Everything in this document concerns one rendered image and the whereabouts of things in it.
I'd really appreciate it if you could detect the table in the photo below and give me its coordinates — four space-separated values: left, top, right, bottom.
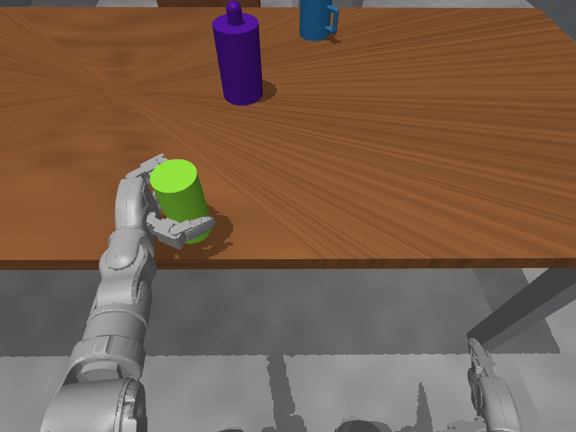
0 6 576 352

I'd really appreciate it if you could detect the left robot hand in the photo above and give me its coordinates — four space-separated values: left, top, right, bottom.
114 154 215 249

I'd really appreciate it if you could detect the left robot arm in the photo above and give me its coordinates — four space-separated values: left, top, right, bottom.
39 228 157 432

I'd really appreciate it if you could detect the right robot hand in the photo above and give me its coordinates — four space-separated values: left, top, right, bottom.
436 337 522 432

